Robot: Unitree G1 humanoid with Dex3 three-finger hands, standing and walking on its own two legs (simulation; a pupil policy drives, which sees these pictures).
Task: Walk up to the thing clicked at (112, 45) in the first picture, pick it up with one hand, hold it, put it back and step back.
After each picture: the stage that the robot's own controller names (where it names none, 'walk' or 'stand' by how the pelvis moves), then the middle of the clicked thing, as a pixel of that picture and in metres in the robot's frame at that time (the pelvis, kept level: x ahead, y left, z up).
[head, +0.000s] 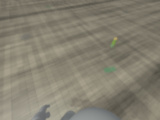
stand; (113, 42) +1.69 -0.54 -0.66
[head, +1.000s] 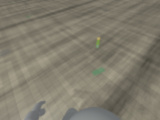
walk; (98, 42) +1.62 -0.09 -0.63
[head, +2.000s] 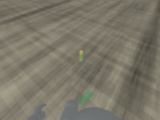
walk; (81, 56) +1.08 +0.20 -0.64
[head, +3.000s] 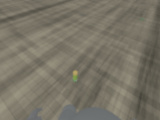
walk; (75, 76) +0.64 +0.17 -0.63
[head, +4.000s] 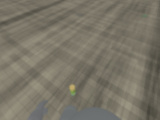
stand; (72, 90) +0.40 +0.18 -0.62
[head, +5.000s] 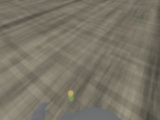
stand; (71, 96) +0.36 +0.19 -0.65
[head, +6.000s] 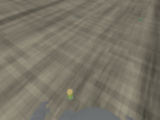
stand; (70, 94) +0.35 +0.18 -0.65
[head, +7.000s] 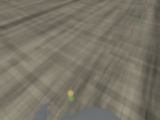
stand; (71, 96) +0.36 +0.19 -0.66
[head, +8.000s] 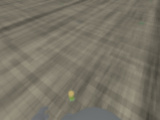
stand; (71, 96) +0.37 +0.19 -0.66
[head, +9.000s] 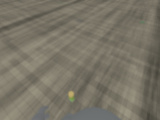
stand; (71, 96) +0.35 +0.19 -0.66
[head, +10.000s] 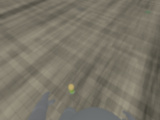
go down; (71, 89) +0.37 +0.18 -0.64
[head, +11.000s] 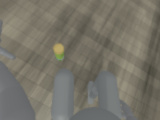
go down; (59, 53) +0.46 +0.21 -0.24
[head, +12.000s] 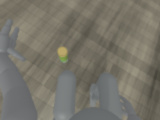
close in; (63, 56) +0.46 +0.19 -0.25
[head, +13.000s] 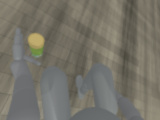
close in; (36, 48) +0.45 +0.24 -0.17
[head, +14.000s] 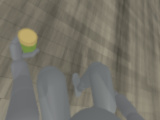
close; (29, 45) +0.44 +0.26 -0.16
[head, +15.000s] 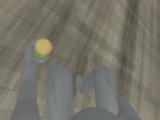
lift; (41, 51) +0.39 +0.25 -0.16
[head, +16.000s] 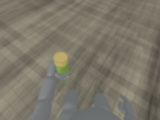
lift; (62, 69) +0.33 +0.18 +0.03
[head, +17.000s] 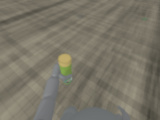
hold; (66, 71) +0.32 +0.16 +0.05
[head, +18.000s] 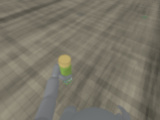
hold; (66, 71) +0.32 +0.16 +0.04
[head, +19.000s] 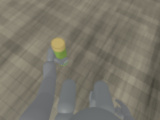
crouch; (61, 54) +0.43 +0.18 -0.03
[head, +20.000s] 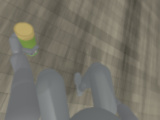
lower; (28, 43) +0.47 +0.25 -0.17
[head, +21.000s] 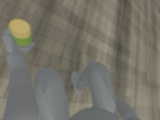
lower; (23, 39) +0.47 +0.27 -0.17
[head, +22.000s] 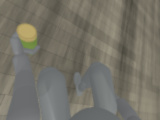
lower; (29, 42) +0.45 +0.26 -0.17
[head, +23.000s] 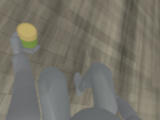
lower; (29, 42) +0.45 +0.26 -0.17
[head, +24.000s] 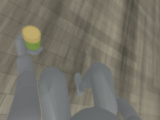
rest; (33, 44) +0.45 +0.25 -0.17
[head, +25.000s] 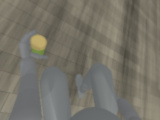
withdraw; (38, 49) +0.44 +0.23 -0.17
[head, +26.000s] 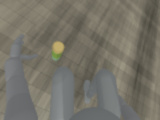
stand; (57, 52) +0.44 +0.21 -0.20
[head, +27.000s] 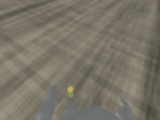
stand; (70, 92) +0.37 +0.16 -0.57
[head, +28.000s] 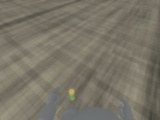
stand; (72, 94) +0.38 +0.17 -0.60
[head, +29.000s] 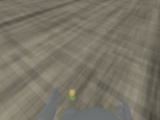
stand; (72, 95) +0.37 +0.16 -0.60
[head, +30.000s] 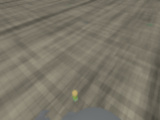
walk; (75, 96) +0.39 +0.16 -0.66
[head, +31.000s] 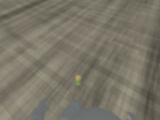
walk; (78, 80) +0.49 +0.13 -0.63
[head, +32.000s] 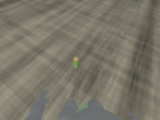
walk; (75, 62) +0.77 +0.17 -0.63
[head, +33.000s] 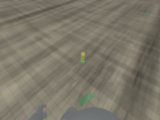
stand; (82, 58) +1.05 +0.16 -0.64
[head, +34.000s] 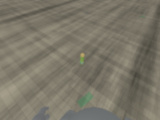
stand; (82, 59) +1.05 +0.14 -0.66
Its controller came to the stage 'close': yes
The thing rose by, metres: 0.69
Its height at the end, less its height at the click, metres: +0.00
